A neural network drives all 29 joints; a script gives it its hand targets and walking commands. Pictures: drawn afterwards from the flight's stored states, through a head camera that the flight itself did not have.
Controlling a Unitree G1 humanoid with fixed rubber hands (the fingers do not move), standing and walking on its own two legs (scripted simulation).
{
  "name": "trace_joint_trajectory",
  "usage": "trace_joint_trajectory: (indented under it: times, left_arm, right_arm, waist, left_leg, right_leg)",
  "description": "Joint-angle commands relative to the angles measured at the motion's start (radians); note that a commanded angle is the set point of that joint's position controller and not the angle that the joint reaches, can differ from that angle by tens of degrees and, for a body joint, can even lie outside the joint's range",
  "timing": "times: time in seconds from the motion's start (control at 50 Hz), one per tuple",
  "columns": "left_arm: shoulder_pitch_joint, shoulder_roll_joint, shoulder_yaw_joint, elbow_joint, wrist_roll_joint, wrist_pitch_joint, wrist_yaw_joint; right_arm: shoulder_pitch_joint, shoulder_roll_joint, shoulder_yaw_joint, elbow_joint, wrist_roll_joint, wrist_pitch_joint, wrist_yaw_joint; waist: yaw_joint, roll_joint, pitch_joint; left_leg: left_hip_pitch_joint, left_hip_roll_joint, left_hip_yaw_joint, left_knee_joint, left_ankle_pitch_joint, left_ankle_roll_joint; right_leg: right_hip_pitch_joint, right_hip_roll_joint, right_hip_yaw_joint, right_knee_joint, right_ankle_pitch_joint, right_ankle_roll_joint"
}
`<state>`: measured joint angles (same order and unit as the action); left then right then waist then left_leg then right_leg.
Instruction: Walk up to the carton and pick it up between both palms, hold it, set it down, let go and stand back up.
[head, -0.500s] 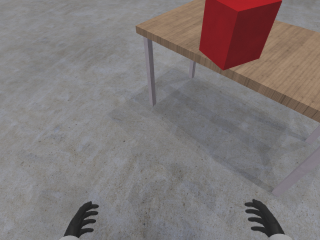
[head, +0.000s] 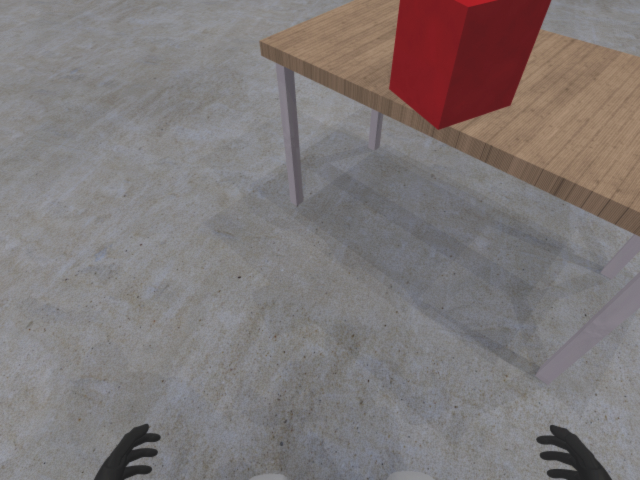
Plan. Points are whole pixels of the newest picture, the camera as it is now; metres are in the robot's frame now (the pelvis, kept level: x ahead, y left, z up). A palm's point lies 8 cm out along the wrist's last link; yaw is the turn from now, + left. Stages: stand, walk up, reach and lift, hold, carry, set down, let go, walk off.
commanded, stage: stand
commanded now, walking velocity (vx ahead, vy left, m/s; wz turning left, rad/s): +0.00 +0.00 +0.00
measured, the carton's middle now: (460, 45) +0.93 -0.30 +0.08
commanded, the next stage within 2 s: walk up in 1.76 s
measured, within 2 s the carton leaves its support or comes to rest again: neither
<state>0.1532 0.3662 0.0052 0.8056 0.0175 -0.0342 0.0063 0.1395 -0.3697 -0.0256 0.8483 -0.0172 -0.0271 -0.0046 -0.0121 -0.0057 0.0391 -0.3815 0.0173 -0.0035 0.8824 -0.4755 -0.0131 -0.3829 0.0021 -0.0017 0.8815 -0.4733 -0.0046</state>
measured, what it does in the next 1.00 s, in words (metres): stands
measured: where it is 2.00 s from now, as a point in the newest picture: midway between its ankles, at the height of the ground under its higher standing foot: outside the picture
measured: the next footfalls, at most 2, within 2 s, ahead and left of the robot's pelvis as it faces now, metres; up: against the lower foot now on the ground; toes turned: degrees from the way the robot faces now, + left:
none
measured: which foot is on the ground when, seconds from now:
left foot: down 0.00-1.00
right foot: down 0.00-1.00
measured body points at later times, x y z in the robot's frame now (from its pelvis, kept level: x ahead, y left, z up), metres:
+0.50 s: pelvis +0.00 +0.00 +0.03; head +0.01 +0.00 +0.48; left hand +0.12 +0.30 -0.09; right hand +0.13 -0.30 -0.09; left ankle +0.00 +0.13 -0.70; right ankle +0.00 -0.12 -0.70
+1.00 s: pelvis +0.00 +0.01 +0.05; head +0.00 +0.01 +0.50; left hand +0.11 +0.31 -0.07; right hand +0.12 -0.29 -0.07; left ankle +0.00 +0.13 -0.70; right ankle +0.00 -0.12 -0.70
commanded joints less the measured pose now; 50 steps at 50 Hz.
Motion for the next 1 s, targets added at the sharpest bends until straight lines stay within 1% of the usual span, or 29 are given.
trace_joint_trajectory:
  times: [0.0,0.02,0.04,0.06,0.08,0.1,0.14,0.16,0.18,0.26,0.32,0.36,0.38,0.48,0.5,0.54,0.56,0.6,0.64,0.66,0.68,0.7,0.74,0.76,0.78,0.8,0.86,0.9,0.98]
  left_arm:
    - [-0.067,0.225,0.06,-0.065,-0.006,-0.017,0.013]
    - [-0.068,0.23,0.054,-0.042,-0.003,-0.014,0.011]
    - [-0.062,0.216,0.052,-0.03,-0.005,-0.017,0.011]
    - [-0.055,0.213,0.052,-0.023,-0.007,-0.017,0.01]
    - [-0.041,0.205,0.054,-0.019,-0.015,-0.019,0.006]
    - [-0.054,0.178,0.041,-0.01,-0.015,-0.009,0.011]
    - [-0.07,0.208,0.048,0.013,-0.01,-0.01,0.008]
    - [-0.076,0.184,0.045,0.009,-0.015,-0.005,0.01]
    - [-0.084,0.212,0.045,0.024,-0.011,-0.009,0.006]
    - [-0.082,0.176,0.036,0.059,-0.01,0.0,0.008]
    - [-0.097,0.181,0.033,0.085,-0.016,-0.002,0.003]
    - [-0.123,0.2,0.031,0.103,0.004,-0.007,0.008]
    - [-0.118,0.184,0.031,0.099,-0.008,-0.009,0.006]
    - [-0.112,0.21,0.03,0.151,-0.001,-0.013,0.009]
    - [-0.128,0.196,0.025,0.142,-0.01,-0.009,0.005]
    - [-0.12,0.176,0.021,0.162,-0.015,-0.007,0.004]
    - [-0.125,0.185,0.02,0.163,-0.005,-0.007,0.001]
    - [-0.124,0.186,0.022,0.178,-0.011,-0.003,0.006]
    - [-0.127,0.211,0.029,0.181,-0.004,-0.004,0.002]
    - [-0.135,0.166,0.028,0.173,-0.009,-0.003,0.009]
    - [-0.128,0.165,0.024,0.181,-0.013,-0.001,0.005]
    - [-0.132,0.172,0.026,0.189,-0.001,-0.005,0.002]
    - [-0.119,0.198,0.036,0.194,-0.006,-0.002,0.002]
    - [-0.098,0.181,0.029,0.195,-0.009,0.001,0.002]
    - [-0.118,0.209,0.034,0.212,-0.001,0.007,0.005]
    - [-0.11,0.184,0.028,0.207,-0.001,0.004,0.004]
    - [-0.122,0.196,0.029,0.206,-0.004,-0.001,0.008]
    - [-0.115,0.188,0.032,0.208,-0.014,0.003,0.002]
    - [-0.123,0.181,0.038,0.209,-0.005,0.003,0.002]
  right_arm:
    - [-0.031,-0.186,-0.038,-0.055,0.001,-0.014,-0.01]
    - [-0.05,-0.189,-0.031,-0.047,0.003,-0.013,-0.006]
    - [-0.046,-0.197,-0.042,-0.031,0.002,-0.012,-0.007]
    - [-0.058,-0.221,-0.043,-0.028,0.0,-0.017,-0.008]
    - [-0.059,-0.214,-0.034,-0.021,0.007,-0.019,-0.001]
    - [-0.091,-0.208,-0.032,-0.014,0.005,-0.018,-0.005]
    - [-0.084,-0.186,-0.03,0.009,0.005,-0.017,-0.003]
    - [-0.089,-0.202,-0.028,0.007,0.004,-0.019,-0.01]
    - [-0.106,-0.194,-0.025,0.01,0.006,-0.013,-0.009]
    - [-0.107,-0.209,-0.023,0.041,0.008,-0.013,-0.004]
    - [-0.131,-0.185,-0.015,0.064,0.014,-0.007,-0.007]
    - [-0.092,-0.191,-0.014,0.092,0.014,-0.004,-0.005]
    - [-0.135,-0.19,-0.014,0.088,0.011,-0.006,-0.001]
    - [-0.094,-0.204,-0.016,0.139,0.006,0.0,0.002]
    - [-0.117,-0.182,-0.012,0.138,0.013,0.0,-0.001]
    - [-0.132,-0.193,-0.01,0.139,0.009,-0.006,0.001]
    - [-0.129,-0.177,-0.007,0.143,0.012,-0.009,0.002]
    - [-0.128,-0.168,-0.004,0.149,0.012,-0.009,-0.001]
    - [-0.123,-0.157,0.004,0.151,0.019,-0.008,0.001]
    - [-0.146,-0.195,-0.008,0.155,0.012,-0.011,-0.003]
    - [-0.145,-0.182,-0.004,0.159,0.007,-0.009,-0.004]
    - [-0.106,-0.187,-0.007,0.166,0.006,-0.012,-0.003]
    - [-0.148,-0.175,-0.006,0.166,0.012,-0.004,-0.001]
    - [-0.126,-0.179,-0.008,0.16,0.011,-0.009,-0.003]
    - [-0.119,-0.17,-0.003,0.171,0.014,-0.007,-0.009]
    - [-0.105,-0.191,-0.009,0.172,0.014,-0.009,-0.011]
    - [-0.12,-0.184,-0.013,0.167,0.006,-0.004,-0.006]
    - [-0.143,-0.185,-0.012,0.169,0.011,-0.01,-0.001]
    - [-0.133,-0.191,-0.016,0.175,0.009,-0.009,-0.007]
  waist:
    - [-0.006,0.014,-0.063]
    - [0.005,0.018,-0.05]
    - [-0.011,-0.007,-0.083]
    - [0.018,0.049,-0.089]
    - [0.029,0.003,-0.101]
    - [0.034,0.032,-0.069]
    - [0.011,-0.002,-0.121]
    - [0.023,0.058,-0.096]
    - [0.014,0.014,-0.077]
    - [0.032,0.02,-0.087]
    - [0.018,0.001,-0.077]
    - [-0.013,-0.031,-0.059]
    - [0.01,0.009,-0.09]
    - [-0.001,-0.038,-0.08]
    - [0.006,-0.025,-0.094]
    - [0.021,0.074,-0.082]
    - [0.018,0.009,-0.098]
    - [0.014,0.023,-0.064]
    - [0.004,-0.036,-0.088]
    - [0.028,0.022,-0.061]
    - [0.03,0.03,-0.068]
    - [0.012,0.005,-0.101]
    - [0.029,-0.013,-0.097]
    - [0.03,0.02,-0.054]
    - [0.005,-0.006,-0.071]
    - [0.011,0.037,-0.07]
    - [0.009,-0.027,-0.064]
    - [0.024,0.014,-0.075]
    - [0.022,0.015,-0.046]
  left_leg:
    - [0.053,0.05,-0.102,-0.199,0.319,0.087]
    - [0.073,0.056,-0.095,-0.22,0.339,0.088]
    - [0.087,0.06,-0.099,-0.205,0.345,0.088]
    - [0.066,0.076,-0.127,-0.239,0.356,0.094]
    - [0.064,0.074,-0.128,-0.262,0.385,0.092]
    - [0.054,0.083,-0.135,-0.263,0.383,0.096]
    - [0.119,0.069,-0.098,-0.258,0.38,0.078]
    - [0.12,0.076,-0.098,-0.265,0.392,0.084]
    - [0.087,0.074,-0.107,-0.283,0.39,0.086]
    - [0.126,0.09,-0.117,-0.325,0.386,0.084]
    - [0.15,0.074,-0.087,-0.347,0.361,0.068]
    - [0.185,0.069,-0.081,-0.35,0.385,0.062]
    - [0.19,0.072,-0.077,-0.373,0.378,0.066]
    - [0.223,0.061,-0.069,-0.406,0.379,0.056]
    - [0.223,0.077,-0.076,-0.432,0.421,0.061]
    - [0.22,0.088,-0.091,-0.461,0.465,0.063]
    - [0.229,0.087,-0.093,-0.472,0.472,0.053]
    - [0.246,0.1,-0.094,-0.499,0.45,0.055]
    - [0.271,0.096,-0.091,-0.498,0.505,0.047]
    - [0.245,0.097,-0.09,-0.506,0.508,0.054]
    - [0.251,0.092,-0.083,-0.507,0.532,0.05]
    - [0.287,0.091,-0.072,-0.506,0.53,0.041]
    - [0.287,0.099,-0.086,-0.518,0.55,0.039]
    - [0.253,0.095,-0.06,-0.509,0.529,0.041]
    - [0.274,0.096,-0.069,-0.528,0.499,0.039]
    - [0.276,0.092,-0.065,-0.53,0.502,0.034]
    - [0.284,0.096,-0.083,-0.554,0.484,0.037]
    - [0.277,0.1,-0.084,-0.552,0.484,0.04]
    - [0.255,0.097,-0.085,-0.578,0.458,0.043]
  right_leg:
    - [-0.014,-0.09,0.159,-0.23,0.307,-0.089]
    - [-0.017,-0.092,0.145,-0.242,0.32,-0.083]
    - [-0.002,-0.093,0.147,-0.233,0.312,-0.085]
    - [0.049,-0.078,0.107,-0.226,0.337,-0.066]
    - [0.078,-0.071,0.097,-0.207,0.368,-0.062]
    - [0.062,-0.08,0.106,-0.219,0.358,-0.069]
    - [0.064,-0.091,0.133,-0.25,0.376,-0.075]
    - [0.063,-0.088,0.12,-0.262,0.385,-0.073]
    - [0.085,-0.084,0.114,-0.27,0.383,-0.07]
    - [0.103,-0.093,0.107,-0.297,0.363,-0.067]
    - [0.117,-0.111,0.126,-0.375,0.369,-0.068]
    - [0.09,-0.116,0.134,-0.395,0.386,-0.068]
    - [0.124,-0.107,0.116,-0.4,0.377,-0.055]
    - [0.168,-0.124,0.122,-0.464,0.418,-0.047]
    - [0.177,-0.131,0.117,-0.455,0.416,-0.05]
    - [0.205,-0.12,0.105,-0.459,0.407,-0.046]
    - [0.233,-0.116,0.089,-0.457,0.446,-0.037]
    - [0.22,-0.117,0.102,-0.494,0.418,-0.038]
    - [0.245,-0.112,0.091,-0.497,0.479,-0.031]
    - [0.248,-0.12,0.088,-0.506,0.469,-0.039]
    - [0.256,-0.126,0.094,-0.509,0.491,-0.036]
    - [0.28,-0.126,0.089,-0.511,0.519,-0.033]
    - [0.286,-0.12,0.076,-0.519,0.504,-0.024]
    - [0.285,-0.122,0.088,-0.533,0.525,-0.023]
    - [0.284,-0.125,0.086,-0.54,0.514,-0.024]
    - [0.281,-0.13,0.087,-0.544,0.514,-0.029]
    - [0.267,-0.12,0.07,-0.545,0.461,-0.017]
    - [0.282,-0.123,0.082,-0.557,0.448,-0.024]
    - [0.292,-0.131,0.078,-0.564,0.473,-0.02]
